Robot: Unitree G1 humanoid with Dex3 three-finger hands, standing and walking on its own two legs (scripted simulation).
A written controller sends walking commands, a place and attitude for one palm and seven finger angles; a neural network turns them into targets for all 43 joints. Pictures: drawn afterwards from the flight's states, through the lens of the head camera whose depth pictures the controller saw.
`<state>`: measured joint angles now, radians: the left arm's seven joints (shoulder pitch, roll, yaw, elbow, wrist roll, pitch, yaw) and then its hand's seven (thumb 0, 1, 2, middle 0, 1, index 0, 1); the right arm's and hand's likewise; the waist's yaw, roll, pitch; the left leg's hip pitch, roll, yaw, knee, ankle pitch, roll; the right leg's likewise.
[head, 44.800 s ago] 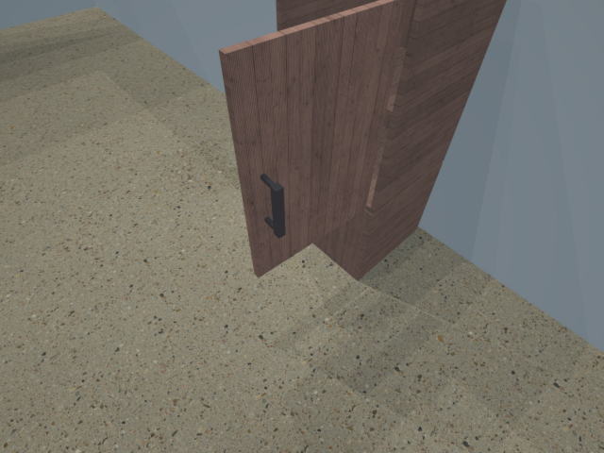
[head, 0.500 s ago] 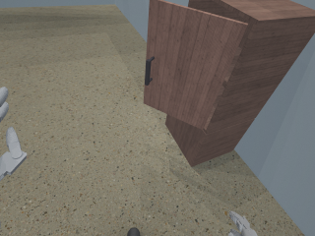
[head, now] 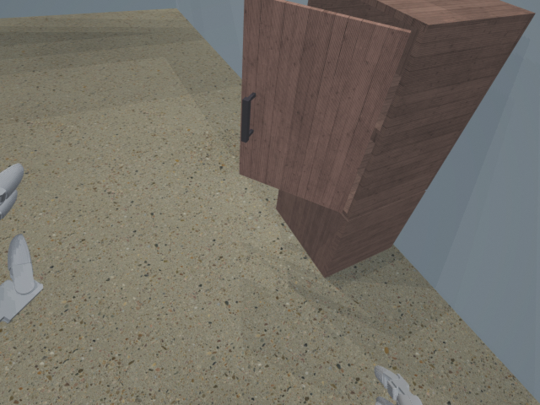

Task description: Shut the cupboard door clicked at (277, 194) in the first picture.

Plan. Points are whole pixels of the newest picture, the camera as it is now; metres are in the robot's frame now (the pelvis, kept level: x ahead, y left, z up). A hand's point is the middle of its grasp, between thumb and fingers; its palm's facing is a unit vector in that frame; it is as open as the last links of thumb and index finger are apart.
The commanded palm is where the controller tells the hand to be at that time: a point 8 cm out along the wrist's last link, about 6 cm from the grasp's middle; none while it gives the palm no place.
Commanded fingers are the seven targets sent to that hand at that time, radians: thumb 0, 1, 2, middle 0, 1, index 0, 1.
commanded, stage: stop stepping back and stand still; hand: left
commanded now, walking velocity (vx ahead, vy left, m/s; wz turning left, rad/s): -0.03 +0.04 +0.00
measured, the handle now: (248, 117) +0.92 +0.08 -0.08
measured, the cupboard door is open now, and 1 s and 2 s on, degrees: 38 38 38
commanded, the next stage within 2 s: let the arm hang, fingers relaxed in 0.40 s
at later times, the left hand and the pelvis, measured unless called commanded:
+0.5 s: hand (44, 258) +0.23 +0.26 +0.17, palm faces +0.39 -0.77 -0.51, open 7.4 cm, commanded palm none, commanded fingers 0.00 0.90 0.90 -0.20 -0.30 -0.20 -0.30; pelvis +0.02 +0.00 -0.01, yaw -1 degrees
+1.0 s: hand out of the picture -0.06 +0.21 -0.18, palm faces +0.04 -0.98 -0.19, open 7.1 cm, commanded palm none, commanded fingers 0.00 0.90 0.90 -0.20 -0.30 -0.20 -0.30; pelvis -0.02 +0.02 +0.00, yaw +1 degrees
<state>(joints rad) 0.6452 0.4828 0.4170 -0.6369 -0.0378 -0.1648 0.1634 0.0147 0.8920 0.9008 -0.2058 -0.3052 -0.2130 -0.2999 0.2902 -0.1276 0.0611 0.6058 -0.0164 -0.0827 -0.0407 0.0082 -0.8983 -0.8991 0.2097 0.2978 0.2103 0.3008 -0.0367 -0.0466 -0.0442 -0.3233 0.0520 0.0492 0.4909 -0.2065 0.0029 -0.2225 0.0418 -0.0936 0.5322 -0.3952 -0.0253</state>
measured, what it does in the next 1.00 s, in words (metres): steps on the spot: right foot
